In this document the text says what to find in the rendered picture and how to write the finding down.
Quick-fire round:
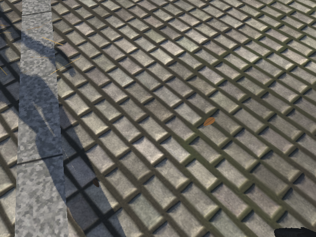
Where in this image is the right robot hand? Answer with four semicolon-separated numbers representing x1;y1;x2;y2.
274;227;316;237

